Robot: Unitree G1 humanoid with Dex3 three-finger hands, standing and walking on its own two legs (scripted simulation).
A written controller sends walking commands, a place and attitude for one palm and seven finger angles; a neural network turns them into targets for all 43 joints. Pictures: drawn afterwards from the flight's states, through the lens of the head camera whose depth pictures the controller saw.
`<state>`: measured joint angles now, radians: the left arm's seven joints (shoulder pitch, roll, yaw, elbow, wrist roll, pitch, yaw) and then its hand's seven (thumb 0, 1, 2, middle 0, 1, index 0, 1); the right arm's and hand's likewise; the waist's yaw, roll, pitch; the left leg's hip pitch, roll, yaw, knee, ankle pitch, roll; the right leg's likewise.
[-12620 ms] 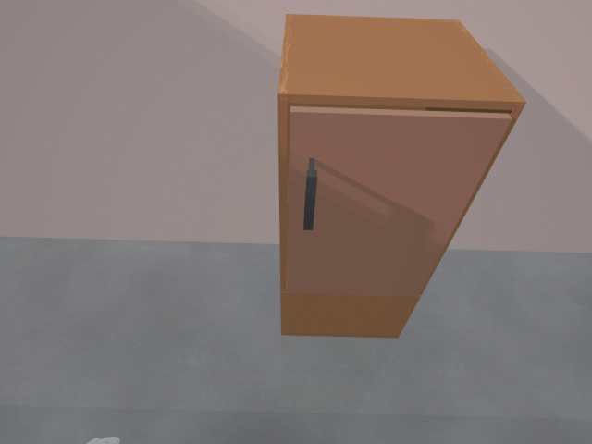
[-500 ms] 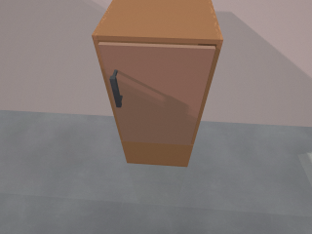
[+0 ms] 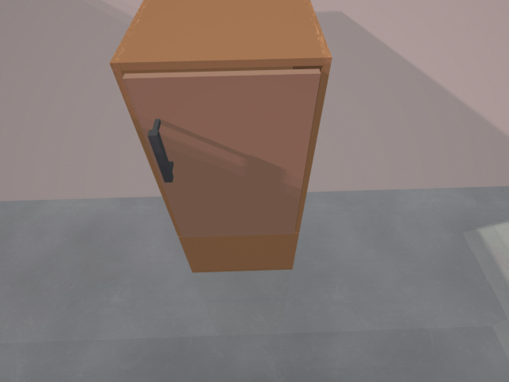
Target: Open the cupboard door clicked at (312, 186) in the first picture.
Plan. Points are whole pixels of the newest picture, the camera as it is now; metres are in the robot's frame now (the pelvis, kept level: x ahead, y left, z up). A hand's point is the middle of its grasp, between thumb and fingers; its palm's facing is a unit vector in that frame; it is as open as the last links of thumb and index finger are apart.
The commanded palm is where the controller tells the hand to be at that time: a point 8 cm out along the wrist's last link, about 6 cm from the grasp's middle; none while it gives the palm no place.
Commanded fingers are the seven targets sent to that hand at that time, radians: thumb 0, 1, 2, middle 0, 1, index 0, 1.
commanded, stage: look again from close up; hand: left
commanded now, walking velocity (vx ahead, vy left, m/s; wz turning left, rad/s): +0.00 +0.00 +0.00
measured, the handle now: (163, 151) +0.59 +0.23 -0.01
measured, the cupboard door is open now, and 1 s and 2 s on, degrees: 0 0 0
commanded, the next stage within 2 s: raise the hand with hooked fingers in 0.32 s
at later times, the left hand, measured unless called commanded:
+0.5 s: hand out of the picture +0.08 +0.18 -0.13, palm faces +0.18 -0.96 -0.22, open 7.3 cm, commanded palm +0.10 +0.22 -0.06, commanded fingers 0.00 0.78 0.85 -0.21 -0.38 -0.21 -0.38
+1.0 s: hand out of the picture +0.13 +0.20 -0.05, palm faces +0.08 -1.00 -0.04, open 9.5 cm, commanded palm +0.12 +0.26 -0.04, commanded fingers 0.00 0.20 0.60 -0.25 -0.75 -0.25 -0.75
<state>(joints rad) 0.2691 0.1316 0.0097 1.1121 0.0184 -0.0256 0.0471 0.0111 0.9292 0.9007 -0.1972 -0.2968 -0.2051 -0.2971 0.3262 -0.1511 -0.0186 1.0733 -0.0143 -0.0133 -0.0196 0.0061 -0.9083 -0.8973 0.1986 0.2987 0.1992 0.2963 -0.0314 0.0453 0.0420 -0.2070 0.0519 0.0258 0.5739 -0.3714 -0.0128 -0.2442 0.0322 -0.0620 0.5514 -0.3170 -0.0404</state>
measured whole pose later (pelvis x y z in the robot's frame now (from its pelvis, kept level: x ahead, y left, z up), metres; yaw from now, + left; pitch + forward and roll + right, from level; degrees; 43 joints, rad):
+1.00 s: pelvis -0.08 +0.00 -0.10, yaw +2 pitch +13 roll -2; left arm 0.33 0.23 0.14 0.03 -0.22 -0.43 -0.23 0.01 0.42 0.70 -0.23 -0.60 -0.24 -0.60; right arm 0.18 -0.22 0.03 0.46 0.01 -0.24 -0.05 0.01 -0.90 -0.90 0.20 0.30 0.20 0.30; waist 0.04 -0.01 -0.11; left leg -0.93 0.02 -0.05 1.25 -0.55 -0.01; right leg -0.93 -0.02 -0.12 1.19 -0.48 -0.05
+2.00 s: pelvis -0.05 +0.02 -0.06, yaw +1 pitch +14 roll -2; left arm 0.01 0.40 0.42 0.36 -0.35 -0.31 -0.46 -0.01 -0.49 0.30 -0.30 -1.19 -0.30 -1.19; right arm 0.26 -0.27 0.04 0.55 0.03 -0.19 -0.06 0.01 -0.90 -0.90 0.20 0.30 0.21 0.30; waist 0.00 0.01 -0.10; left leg -0.81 0.02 -0.02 1.08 -0.52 0.01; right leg -0.82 -0.01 -0.09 1.01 -0.44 -0.02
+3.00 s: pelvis -0.06 +0.02 -0.06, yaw +1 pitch +16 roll -2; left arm -0.30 0.45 0.45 0.66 -0.28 -0.33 -0.46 -0.01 -0.50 0.30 -0.30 -1.20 -0.30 -1.20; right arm 0.28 -0.27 0.05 0.56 0.03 -0.15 -0.06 0.01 -0.90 -0.90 0.20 0.30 0.20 0.30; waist -0.05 0.00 -0.10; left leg -0.85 0.03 -0.01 1.08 -0.50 0.01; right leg -0.86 0.00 -0.08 1.01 -0.42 -0.02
